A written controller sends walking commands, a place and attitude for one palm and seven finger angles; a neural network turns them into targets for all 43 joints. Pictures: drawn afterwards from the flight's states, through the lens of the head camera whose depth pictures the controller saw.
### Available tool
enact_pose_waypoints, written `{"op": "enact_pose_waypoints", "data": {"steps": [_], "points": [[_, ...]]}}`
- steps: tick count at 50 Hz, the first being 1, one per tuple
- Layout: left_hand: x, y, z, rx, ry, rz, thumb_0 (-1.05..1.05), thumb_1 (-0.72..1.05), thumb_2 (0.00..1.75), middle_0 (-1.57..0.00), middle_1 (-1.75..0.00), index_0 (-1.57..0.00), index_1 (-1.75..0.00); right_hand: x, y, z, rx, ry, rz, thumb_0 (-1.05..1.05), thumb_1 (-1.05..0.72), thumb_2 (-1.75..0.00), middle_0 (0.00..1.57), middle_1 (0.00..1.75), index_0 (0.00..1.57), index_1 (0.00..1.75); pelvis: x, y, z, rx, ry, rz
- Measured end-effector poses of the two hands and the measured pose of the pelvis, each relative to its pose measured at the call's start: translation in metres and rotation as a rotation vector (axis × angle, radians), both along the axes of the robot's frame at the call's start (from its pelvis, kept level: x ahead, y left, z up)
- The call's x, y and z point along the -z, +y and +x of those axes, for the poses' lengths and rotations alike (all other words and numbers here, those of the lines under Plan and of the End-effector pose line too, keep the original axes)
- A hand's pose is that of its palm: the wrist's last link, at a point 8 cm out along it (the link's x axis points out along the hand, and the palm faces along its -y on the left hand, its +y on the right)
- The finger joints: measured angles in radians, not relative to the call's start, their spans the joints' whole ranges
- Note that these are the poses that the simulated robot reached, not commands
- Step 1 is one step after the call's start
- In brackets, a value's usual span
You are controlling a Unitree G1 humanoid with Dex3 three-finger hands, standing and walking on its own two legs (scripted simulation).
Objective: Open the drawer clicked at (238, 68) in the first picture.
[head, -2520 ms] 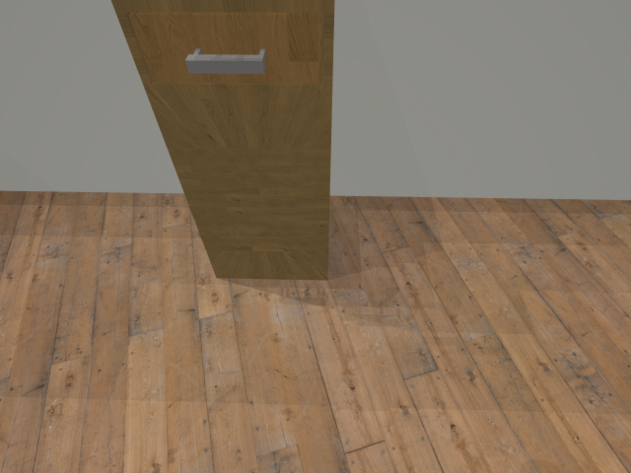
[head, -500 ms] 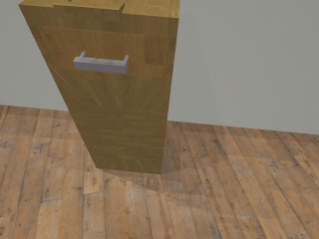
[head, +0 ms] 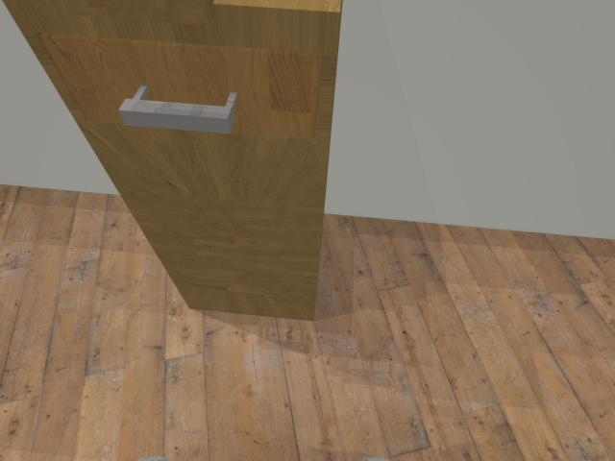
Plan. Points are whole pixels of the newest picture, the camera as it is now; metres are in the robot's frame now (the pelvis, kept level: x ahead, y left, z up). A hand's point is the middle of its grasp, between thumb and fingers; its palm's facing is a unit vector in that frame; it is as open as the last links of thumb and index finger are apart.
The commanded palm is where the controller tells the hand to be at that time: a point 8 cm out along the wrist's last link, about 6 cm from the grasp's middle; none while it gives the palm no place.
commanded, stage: come to a stop and stand still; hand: left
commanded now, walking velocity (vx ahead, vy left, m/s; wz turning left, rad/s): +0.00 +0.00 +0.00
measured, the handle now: (182, 105) +0.56 +0.21 +0.12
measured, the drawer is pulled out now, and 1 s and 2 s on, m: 0.00 0.00 0.00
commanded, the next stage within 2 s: look again from close up in 0.42 s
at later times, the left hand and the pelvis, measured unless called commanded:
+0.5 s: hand out of the picture +0.00 +0.20 -0.16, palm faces -0.05 -0.97 -0.26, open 7.4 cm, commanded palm none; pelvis -0.02 +0.01 +0.00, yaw -3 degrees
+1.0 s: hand out of the picture +0.01 +0.15 -0.16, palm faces -0.02 -0.98 -0.21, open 7.3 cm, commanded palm none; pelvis +0.01 -0.02 +0.01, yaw -2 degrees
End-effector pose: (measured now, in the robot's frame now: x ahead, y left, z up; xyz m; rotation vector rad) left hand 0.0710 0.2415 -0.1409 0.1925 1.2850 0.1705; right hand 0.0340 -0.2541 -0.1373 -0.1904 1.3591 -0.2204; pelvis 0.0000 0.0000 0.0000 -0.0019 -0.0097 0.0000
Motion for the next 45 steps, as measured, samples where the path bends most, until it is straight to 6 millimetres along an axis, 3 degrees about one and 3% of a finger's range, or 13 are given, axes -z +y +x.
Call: {"op": "enact_pose_waypoints", "data": {"steps": [4,11,19,28,35,45], "points": [[0.001,0.010,-0.002,0.031,-0.048,0.014,0.00,0.91,0.89,-0.20,-0.30,-0.20,-0.30,0.001,0.013,-0.003,0.009,-0.073,0.009,0.01,-0.91,-0.90,0.19,0.30,0.20,0.30,0.005,0.010,-0.003,0.034,-0.015,0.007],[-0.016,0.022,-0.011,0.080,-0.084,0.045,0.00,0.91,0.89,-0.20,-0.30,-0.20,-0.30,0.012,0.047,-0.003,0.014,-0.202,0.091,0.01,-0.92,-0.90,0.20,0.30,0.20,0.30,0.006,0.023,-0.008,0.057,-0.043,0.012],[-0.023,0.021,-0.046,0.077,-0.005,0.052,0.00,0.91,0.89,-0.20,-0.30,-0.20,-0.30,0.014,0.047,-0.030,-0.006,-0.137,0.117,0.01,-0.94,-0.90,0.20,0.30,0.20,0.30,0.000,0.022,-0.018,0.065,-0.016,0.028],[-0.015,-0.006,-0.080,0.042,0.114,-0.001,0.00,0.91,0.89,-0.20,-0.30,-0.20,-0.30,0.013,0.037,-0.068,0.012,0.007,0.115,0.01,-0.92,-0.90,0.20,0.30,0.20,0.30,-0.004,0.009,-0.013,0.056,0.000,0.027],[-0.009,-0.029,-0.078,0.038,0.137,-0.041,0.01,0.92,0.89,-0.20,-0.30,-0.20,-0.30,0.009,0.032,-0.075,0.025,0.055,0.115,0.01,-0.91,-0.90,0.19,0.30,0.20,0.30,-0.006,-0.002,-0.005,0.052,0.000,0.023],[-0.008,-0.037,-0.065,0.026,0.119,-0.036,0.01,0.93,0.89,-0.20,-0.30,-0.20,-0.30,0.010,0.032,-0.059,0.022,0.047,0.130,0.01,-0.91,-0.90,0.19,0.30,0.20,0.30,-0.007,-0.014,0.004,0.044,-0.004,0.017]]}}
